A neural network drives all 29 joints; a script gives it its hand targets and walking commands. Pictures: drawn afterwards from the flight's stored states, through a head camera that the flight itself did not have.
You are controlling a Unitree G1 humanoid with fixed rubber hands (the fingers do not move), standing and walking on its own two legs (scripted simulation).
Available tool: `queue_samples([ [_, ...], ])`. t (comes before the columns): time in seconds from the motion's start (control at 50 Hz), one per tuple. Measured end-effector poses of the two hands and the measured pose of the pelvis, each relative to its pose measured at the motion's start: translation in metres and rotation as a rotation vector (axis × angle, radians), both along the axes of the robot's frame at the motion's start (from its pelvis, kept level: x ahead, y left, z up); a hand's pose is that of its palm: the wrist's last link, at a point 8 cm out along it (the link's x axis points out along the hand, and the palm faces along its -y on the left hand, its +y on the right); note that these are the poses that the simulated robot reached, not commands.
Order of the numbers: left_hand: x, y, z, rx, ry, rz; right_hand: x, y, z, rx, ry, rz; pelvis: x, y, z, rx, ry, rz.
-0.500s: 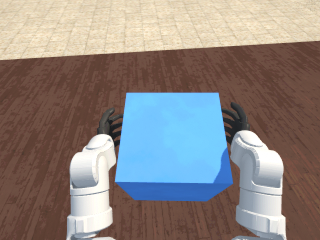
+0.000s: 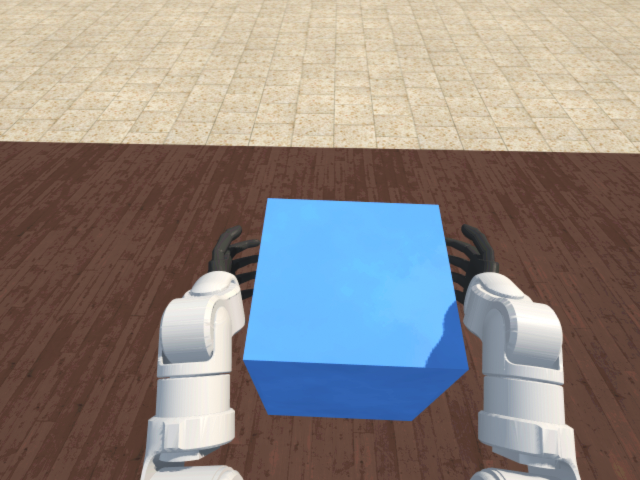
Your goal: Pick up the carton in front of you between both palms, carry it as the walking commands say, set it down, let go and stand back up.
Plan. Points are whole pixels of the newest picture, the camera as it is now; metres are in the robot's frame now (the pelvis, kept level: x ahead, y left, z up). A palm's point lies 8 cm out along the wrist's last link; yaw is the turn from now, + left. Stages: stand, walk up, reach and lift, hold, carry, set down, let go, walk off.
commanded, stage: carry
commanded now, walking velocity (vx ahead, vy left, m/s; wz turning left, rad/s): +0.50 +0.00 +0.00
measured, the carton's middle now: (345, 319) +0.32 +0.02 +0.02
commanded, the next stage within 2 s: none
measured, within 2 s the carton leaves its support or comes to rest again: neither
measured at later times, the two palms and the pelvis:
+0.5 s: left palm (285, 142) +0.68 +0.15 +0.05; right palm (443, 159) +0.66 -0.14 +0.05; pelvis +0.35 +0.04 -0.04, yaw -1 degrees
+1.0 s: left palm (315, 97) +0.99 +0.13 -0.01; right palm (432, 98) +1.01 -0.17 -0.01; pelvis +0.68 -0.04 -0.08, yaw +0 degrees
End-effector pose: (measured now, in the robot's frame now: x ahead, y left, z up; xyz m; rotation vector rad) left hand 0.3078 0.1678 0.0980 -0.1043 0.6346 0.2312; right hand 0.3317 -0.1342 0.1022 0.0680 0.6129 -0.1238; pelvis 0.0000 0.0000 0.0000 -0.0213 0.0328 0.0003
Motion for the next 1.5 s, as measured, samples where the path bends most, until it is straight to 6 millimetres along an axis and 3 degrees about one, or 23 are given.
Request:
queue_samples([
  [0.1,0.053,0.010,-0.015,-0.048,0.033,0.056,0.063,0.012,-0.013,0.048,0.039,0.006,0.063,-0.005,0.006,0.025,0.012,0.012],
  [0.22,0.151,0.007,-0.014,-0.032,0.012,0.025,0.150,0.007,-0.015,0.017,0.016,-0.025,0.146,0.004,0.007,0.039,0.040,0.010],
  [0.28,0.205,0.008,-0.013,-0.015,-0.030,0.004,0.198,0.008,-0.018,0.032,-0.027,-0.039,0.195,0.013,-0.003,0.036,0.045,0.003],
  [0.36,0.281,0.012,-0.021,0.004,-0.108,-0.038,0.265,0.011,-0.026,0.045,-0.102,-0.065,0.267,0.025,-0.035,0.019,0.033,-0.030],
  [0.42,0.330,0.005,-0.034,0.011,-0.091,-0.095,0.298,0.006,-0.040,0.017,-0.079,-0.091,0.302,0.030,-0.045,0.045,0.044,-0.019],
  [0.48,0.365,-0.009,-0.046,-0.021,-0.031,-0.127,0.319,-0.007,-0.052,0.033,-0.018,-0.152,0.339,0.035,-0.042,0.033,0.050,-0.017],
  [0.54,0.400,-0.018,-0.050,-0.036,-0.017,-0.123,0.348,-0.016,-0.053,0.049,-0.004,-0.188,0.376,0.035,-0.038,0.026,0.055,-0.026],
  [0.72,0.521,-0.033,-0.044,0.010,-0.090,-0.107,0.481,-0.032,-0.035,0.021,-0.079,-0.156,0.502,0.012,-0.048,0.030,0.040,-0.037],
  [0.82,0.598,-0.046,-0.065,0.037,-0.089,-0.080,0.568,-0.045,-0.061,0.014,-0.082,-0.106,0.586,-0.010,-0.084,0.043,0.018,-0.026],
  [0.86,0.621,-0.048,-0.079,0.032,-0.052,-0.070,0.599,-0.047,-0.079,0.015,-0.046,-0.079,0.609,-0.016,-0.092,0.016,0.020,-0.026],
  [0.94,0.651,-0.044,-0.106,0.000,0.046,-0.012,0.644,-0.042,-0.106,0.032,0.050,-0.040,0.649,-0.030,-0.089,0.025,0.036,-0.013],
  [1.06,0.712,-0.041,-0.108,-0.018,0.030,0.038,0.711,-0.038,-0.113,0.059,0.033,-0.027,0.711,-0.041,-0.080,0.036,0.060,0.004],
  [1.18,0.794,-0.045,-0.096,-0.013,-0.039,0.016,0.787,-0.043,-0.101,0.051,-0.036,-0.039,0.787,-0.040,-0.081,0.037,0.072,-0.009],
  [1.28,0.872,-0.040,-0.090,-0.007,-0.105,0.000,0.862,-0.040,-0.094,0.016,-0.103,-0.052,0.864,-0.031,-0.098,0.021,0.061,-0.028],
  [1.34,0.925,-0.037,-0.101,0.011,-0.129,-0.036,0.909,-0.038,-0.100,-0.021,-0.127,-0.072,0.916,-0.024,-0.122,-0.007,0.037,-0.055],
  [1.38,0.958,-0.041,-0.114,0.004,-0.114,-0.079,0.932,-0.042,-0.109,-0.038,-0.110,-0.097,0.940,-0.021,-0.133,0.015,0.036,-0.049],
  [1.5,1.026,-0.061,-0.136,-0.051,-0.001,-0.130,0.976,-0.058,-0.133,0.029,0.004,-0.171,1.005,-0.010,-0.129,0.004,0.031,-0.036],
])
